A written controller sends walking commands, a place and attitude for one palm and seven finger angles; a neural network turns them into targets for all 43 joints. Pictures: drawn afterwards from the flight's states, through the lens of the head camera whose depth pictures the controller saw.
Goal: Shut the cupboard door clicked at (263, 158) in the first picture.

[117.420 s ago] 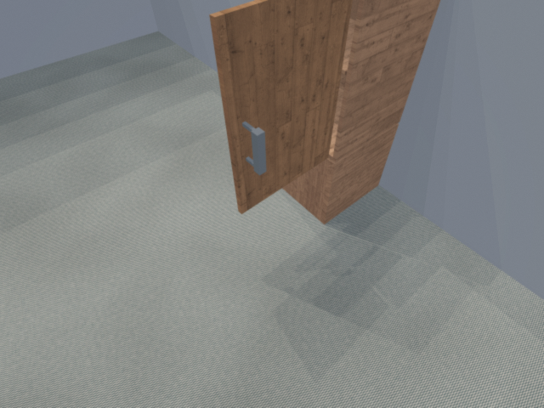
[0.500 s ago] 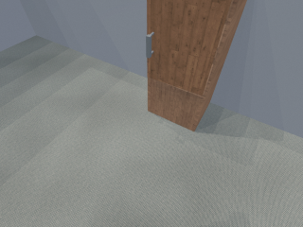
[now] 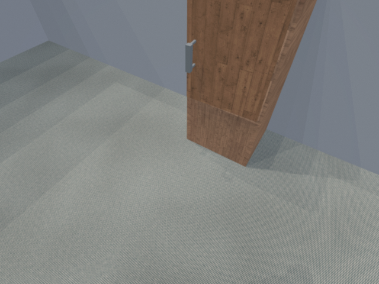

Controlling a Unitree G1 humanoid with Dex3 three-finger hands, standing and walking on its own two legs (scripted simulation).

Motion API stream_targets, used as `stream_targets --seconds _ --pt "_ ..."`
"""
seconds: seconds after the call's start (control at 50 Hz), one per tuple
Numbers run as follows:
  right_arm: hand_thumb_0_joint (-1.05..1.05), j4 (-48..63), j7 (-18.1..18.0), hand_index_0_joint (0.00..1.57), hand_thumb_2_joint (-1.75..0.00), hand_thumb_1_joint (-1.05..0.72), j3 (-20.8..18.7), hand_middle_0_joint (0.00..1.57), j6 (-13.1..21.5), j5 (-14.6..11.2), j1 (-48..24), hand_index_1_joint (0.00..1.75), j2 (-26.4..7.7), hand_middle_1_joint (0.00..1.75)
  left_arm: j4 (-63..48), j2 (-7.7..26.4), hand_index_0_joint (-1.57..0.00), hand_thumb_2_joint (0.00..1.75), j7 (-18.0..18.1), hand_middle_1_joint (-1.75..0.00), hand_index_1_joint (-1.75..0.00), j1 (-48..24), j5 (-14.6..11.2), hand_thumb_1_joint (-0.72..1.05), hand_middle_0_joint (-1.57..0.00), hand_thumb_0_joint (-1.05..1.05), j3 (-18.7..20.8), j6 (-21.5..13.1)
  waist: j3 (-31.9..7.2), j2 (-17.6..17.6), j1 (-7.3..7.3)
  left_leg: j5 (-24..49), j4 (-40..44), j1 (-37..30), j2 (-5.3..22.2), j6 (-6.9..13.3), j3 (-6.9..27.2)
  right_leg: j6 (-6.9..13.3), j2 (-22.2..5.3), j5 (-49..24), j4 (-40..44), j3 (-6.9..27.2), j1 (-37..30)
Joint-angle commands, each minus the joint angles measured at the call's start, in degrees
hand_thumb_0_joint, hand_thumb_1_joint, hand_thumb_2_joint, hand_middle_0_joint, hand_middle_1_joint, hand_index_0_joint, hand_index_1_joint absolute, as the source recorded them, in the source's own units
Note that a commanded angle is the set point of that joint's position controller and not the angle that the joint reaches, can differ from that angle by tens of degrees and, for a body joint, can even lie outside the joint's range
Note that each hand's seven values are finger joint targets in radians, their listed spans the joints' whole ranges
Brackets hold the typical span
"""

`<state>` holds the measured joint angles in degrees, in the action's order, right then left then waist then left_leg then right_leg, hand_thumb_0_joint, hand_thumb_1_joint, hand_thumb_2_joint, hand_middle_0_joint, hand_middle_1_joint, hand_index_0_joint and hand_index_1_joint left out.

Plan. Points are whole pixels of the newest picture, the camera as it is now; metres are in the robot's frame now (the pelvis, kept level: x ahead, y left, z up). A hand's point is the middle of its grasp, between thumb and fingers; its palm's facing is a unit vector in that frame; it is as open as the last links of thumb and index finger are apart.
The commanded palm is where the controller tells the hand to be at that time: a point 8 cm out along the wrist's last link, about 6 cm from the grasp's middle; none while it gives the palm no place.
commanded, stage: walk to a spot facing it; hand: left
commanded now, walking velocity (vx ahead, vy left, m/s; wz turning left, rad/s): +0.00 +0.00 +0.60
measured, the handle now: (191, 56) +1.05 +0.04 -0.08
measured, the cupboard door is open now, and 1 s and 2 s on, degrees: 3 3 3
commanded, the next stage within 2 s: turn to face it in 1.28 s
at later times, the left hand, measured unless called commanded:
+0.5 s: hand out of the picture +0.04 +0.25 -0.18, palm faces +0.25 -0.94 -0.24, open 7.3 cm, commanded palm none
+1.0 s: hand out of the picture +0.05 +0.19 -0.15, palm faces +0.59 -0.77 -0.25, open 7.3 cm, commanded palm none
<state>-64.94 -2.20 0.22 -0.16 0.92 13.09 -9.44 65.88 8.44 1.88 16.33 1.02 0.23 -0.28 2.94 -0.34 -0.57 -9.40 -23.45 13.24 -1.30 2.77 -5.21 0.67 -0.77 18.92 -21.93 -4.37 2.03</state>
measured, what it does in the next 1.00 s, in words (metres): walks ahead, turning left: right foot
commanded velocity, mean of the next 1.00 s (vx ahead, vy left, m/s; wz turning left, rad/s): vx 0.23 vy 0.00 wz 0.59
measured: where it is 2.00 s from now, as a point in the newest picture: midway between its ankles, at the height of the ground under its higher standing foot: (131, 263)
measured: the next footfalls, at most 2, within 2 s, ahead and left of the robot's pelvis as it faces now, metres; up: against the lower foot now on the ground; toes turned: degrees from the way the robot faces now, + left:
right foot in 0.78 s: +0.18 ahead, -0.08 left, +0.00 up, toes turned +27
left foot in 1.26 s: +0.25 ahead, +0.23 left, +0.00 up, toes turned +54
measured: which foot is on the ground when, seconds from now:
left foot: down 0.00-0.78, up 0.80-1.00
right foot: down 0.00-0.32, up 0.34-0.76, down 0.78-1.00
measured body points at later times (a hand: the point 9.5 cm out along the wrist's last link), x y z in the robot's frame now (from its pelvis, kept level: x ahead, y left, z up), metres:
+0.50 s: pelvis +0.01 +0.03 -0.01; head +0.06 +0.05 +0.43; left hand +0.03 +0.30 -0.16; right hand +0.11 -0.21 -0.16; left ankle +0.03 +0.11 -0.74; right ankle +0.00 -0.13 -0.67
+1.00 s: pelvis +0.15 +0.02 +0.00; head +0.19 +0.03 +0.45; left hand +0.02 +0.23 -0.14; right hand +0.34 -0.16 -0.15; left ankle +0.09 +0.15 -0.64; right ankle +0.15 -0.10 -0.74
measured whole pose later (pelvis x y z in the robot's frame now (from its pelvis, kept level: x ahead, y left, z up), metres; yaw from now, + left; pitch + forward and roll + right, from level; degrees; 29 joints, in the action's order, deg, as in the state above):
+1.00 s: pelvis +0.15 +0.02 +0.00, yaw +37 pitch +1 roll +1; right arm -54.7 1.9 -4.9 -2.0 2.0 12.9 -15.0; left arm 55.2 9.2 0.3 18.4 1.9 2.2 -3.1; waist 3.0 2.0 -1.8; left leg -13.7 -66.9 36.7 1.4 -0.2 -0.4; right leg 0.3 -3.2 18.2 -21.8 -10.0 4.9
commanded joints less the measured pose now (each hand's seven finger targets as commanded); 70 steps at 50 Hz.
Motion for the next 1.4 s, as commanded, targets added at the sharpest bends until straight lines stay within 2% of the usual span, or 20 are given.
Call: stream_targets --seconds 0.0,0.16,0.26,0.28,0.3,0.38,0.62,0.72,0.74,0.76,0.78,0.86,0.92,1.1,1.16,1.2,1.24,1.26,1.34,1.38 --pt "0.00 2.2 0.1 0.20 -0.90 -0.90 -1.6 0.20 -0.4 -0.1 4.0 0.30 -6.1 0.30 -2.0 6.6 -0.20 0.90 1.0 -0.30 -0.30 5.7 -0.2 0.90 -0.20 0.00 2.4 0.9 1.4 0.1 0.54 13.7 -1.2 -0.3 7.2 0.6 9.1 1.1 -7.2 -12.0 -0.6 2.1 5.2" --pt "0.00 9.3 1.2 0.20 -0.90 -0.90 -4.0 0.20 -2.4 0.3 -1.6 0.30 -5.9 0.30 -8.1 10.4 -0.20 0.90 1.3 -0.30 -0.30 2.5 1.3 0.90 -0.20 0.00 4.9 1.0 3.2 -8.1 1.40 -20.7 -34.4 18.3 4.0 -2.3 3.6 11.3 -23.5 -39.4 -1.0 5.3 1.1" --pt "0.00 10.1 2.2 0.20 -0.90 -0.90 -4.2 0.20 -2.0 0.4 5.3 0.30 -6.7 0.30 -12.1 13.7 -0.20 0.90 0.7 -0.30 -0.30 -2.5 0.6 0.90 -0.20 0.00 6.0 0.8 -0.2 -3.2 -3.75 -4.0 -12.3 2.7 2.2 -1.6 -0.9 3.3 -16.9 -39.8 -20.1 -6.5 5.7" --pt "0.00 9.5 2.2 0.20 -0.90 -0.90 -4.9 0.20 -1.5 0.9 9.9 0.30 -10.1 0.30 -13.1 12.7 -0.20 0.90 0.3 -0.30 -0.30 -1.4 -0.1 0.90 -0.20 0.00 5.8 1.0 -3.3 7.0 -5.13 12.2 -4.9 -5.7 6.8 2.2 9.2 -0.4 -12.0 -25.1 -31.6 -8.2 14.6" --pt "0.00 9.2 1.8 0.20 -0.90 -0.90 -6.3 0.20 -1.0 1.0 12.9 0.30 -16.2 0.30 -15.6 8.7 -0.20 0.90 -0.1 -0.30 -0.30 -2.3 -0.8 0.90 -0.20 0.00 4.9 1.1 -4.9 24.1 -5.75 27.3 1.9 -9.8 21.6 11.0 33.6 -4.0 -3.2 17.8 -45.6 -5.6 27.5" --pt "0.00 13.4 1.0 0.20 -0.90 -0.90 -5.5 0.20 -0.6 1.5 4.1 0.30 -14.3 0.30 -17.2 9.5 -0.20 0.90 -1.2 -0.30 -0.30 -8.8 0.8 0.90 -0.20 0.00 5.3 1.4 0.0 6.8 -2.60 -27.9 11.7 6.6 17.6 8.0 35.2 -1.9 -5.1 8.4 -47.3 5.7 29.3" --pt "0.00 13.4 1.5 0.20 -0.90 -0.90 -6.3 0.20 0.9 0.9 6.4 0.30 -14.3 0.30 -20.4 9.2 -0.20 0.90 -2.9 -0.30 -0.30 -11.7 1.0 0.90 -0.20 0.00 4.6 -0.2 -3.0 8.5 -2.82 -20.6 9.9 -2.9 10.9 9.3 31.5 -4.5 -1.7 2.3 -24.8 4.0 30.5" --pt "0.00 14.3 1.7 0.20 -0.90 -0.90 -6.5 0.20 0.6 0.6 1.6 0.30 -13.8 0.30 -17.8 9.8 -0.20 0.90 -2.9 -0.30 -0.30 -2.7 0.9 0.90 -0.20 0.00 4.9 -1.0 -5.1 6.2 2.33 -19.6 1.4 10.5 5.7 6.0 27.8 -3.6 1.9 -2.6 -5.9 1.8 5.6" --pt "0.00 15.1 2.0 0.20 -0.90 -0.90 -6.3 0.20 0.7 0.2 -0.1 0.30 -11.5 0.30 -16.4 12.6 -0.20 0.90 -2.4 -0.30 -0.30 2.5 1.2 0.90 -0.20 0.00 5.8 -1.4 -5.1 0.2 5.10 -22.6 -6.5 21.5 1.6 3.6 23.4 -2.4 -2.7 1.5 0.5 6.7 -6.1" --pt "0.00 16.4 2.2 0.20 -0.90 -0.90 -5.4 0.20 1.2 -0.6 0.4 0.30 -7.1 0.30 -15.8 18.4 -0.20 0.90 -1.5 -0.30 -0.30 7.1 1.9 0.90 -0.20 0.00 6.8 -2.0 -8.4 -16.2 6.93 -23.6 -25.2 32.9 -4.6 -0.2 11.4 2.4 -19.8 16.1 9.8 27.1 -15.8" --pt "0.00 17.4 2.5 0.20 -0.90 -0.90 -5.8 0.20 1.2 0.7 -2.0 0.30 -9.0 0.30 -15.9 18.0 -0.20 0.90 -1.0 -0.30 -0.30 6.0 1.1 0.90 -0.20 0.00 6.5 -1.6 -2.8 -13.7 5.60 -23.5 -37.3 35.1 -2.0 -1.4 9.8 5.7 -27.4 23.9 14.7 36.1 -6.1" --pt "0.00 14.6 4.2 0.20 -0.90 -0.90 -5.8 0.20 0.0 1.3 -0.2 0.30 -8.0 0.30 -16.6 10.1 -0.20 0.90 -1.1 -0.30 -0.30 -2.4 0.4 0.90 -0.20 0.00 4.6 -3.1 3.6 -8.8 -0.70 -6.9 -47.0 30.8 4.6 -2.7 8.8 3.4 -18.8 5.2 12.8 14.0 5.7" --pt "0.00 14.8 4.7 0.20 -0.90 -0.90 -5.0 0.20 -0.3 0.7 -2.4 0.30 -6.0 0.30 -14.1 8.6 -0.20 0.90 -0.9 -0.30 -0.30 3.8 0.5 0.90 -0.20 0.00 4.1 -4.2 2.2 -8.2 0.13 -3.1 -45.4 31.1 4.0 -3.2 5.2 2.1 -15.5 -23.6 8.4 1.8 -0.1" --pt "0.00 19.1 5.8 0.20 -0.90 -0.90 -2.6 0.20 -0.1 0.6 -15.0 0.30 -4.4 0.30 -10.6 10.1 -0.20 0.90 -0.2 -0.30 -0.30 13.1 0.8 0.90 -0.20 0.00 3.8 -4.4 3.1 -8.8 2.99 -3.5 -21.9 25.8 1.5 -0.4 -4.3 2.1 -16.1 -51.2 4.1 -8.2 -8.9" --pt "0.00 17.6 5.1 0.20 -0.90 -0.90 -3.1 0.20 0.9 0.7 -7.8 0.30 -6.8 0.30 -10.9 13.6 -0.20 0.90 -0.3 -0.30 -0.30 11.2 0.6 0.90 -0.20 0.00 4.5 -4.5 -2.2 -9.9 -0.88 -7.9 -15.6 12.9 -2.0 2.7 -6.7 2.7 -18.9 -66.4 -7.7 -9.7 -9.7" --pt "0.00 15.0 4.5 0.20 -0.90 -0.90 -4.6 0.20 1.1 1.2 5.9 0.30 -11.9 0.30 -12.3 15.4 -0.20 0.90 -0.8 -0.30 -0.30 8.5 -0.1 0.90 -0.20 0.00 5.0 -4.4 -11.8 -5.4 -8.34 -0.2 -7.8 -11.2 -1.7 5.2 -3.2 0.3 -17.6 -53.4 -29.3 -12.1 2.3" --pt "0.00 13.4 2.9 0.20 -0.90 -0.90 -7.4 0.20 1.4 0.4 14.5 0.30 -23.8 0.30 -17.0 10.5 -0.20 0.90 -2.0 -0.30 -0.30 5.9 -0.9 0.90 -0.20 0.00 4.0 -3.9 -22.9 10.5 -10.05 29.4 -3.6 -35.5 25.7 18.3 37.1 -3.5 -3.9 14.8 -60.8 -3.0 35.4" --pt "0.00 13.2 2.4 0.20 -0.90 -0.90 -7.0 0.20 0.9 -0.6 13.4 0.30 -22.1 0.30 -19.0 12.6 -0.20 0.90 -1.5 -0.30 -0.30 0.2 -0.7 0.90 -0.20 0.00 4.1 -3.1 -18.0 -0.8 -9.09 28.2 -1.0 -29.4 26.3 18.2 33.9 -2.8 -6.1 11.0 -63.7 3.0 37.1" --pt "0.00 16.2 1.1 0.20 -0.90 -0.90 -4.3 0.20 3.0 0.1 -0.5 0.30 -13.7 0.30 -14.5 8.0 -0.20 0.90 -1.4 -0.30 -0.30 4.8 0.6 0.90 -0.20 0.00 4.6 -0.7 -3.2 1.5 -0.07 29.9 3.7 -4.5 14.5 -0.9 16.2 -4.6 -8.6 0.5 -54.4 5.0 30.5" --pt "0.00 15.3 1.0 0.20 -0.90 -0.90 -3.6 0.20 3.5 -0.2 -1.2 0.30 -12.1 0.30 -13.3 7.1 -0.20 0.90 -1.3 -0.30 -0.30 7.7 0.7 0.90 -0.20 0.00 4.5 0.2 -4.6 3.3 2.03 36.5 3.6 -3.5 12.3 2.1 10.7 -5.1 -7.2 -2.0 -50.1 4.2 28.0"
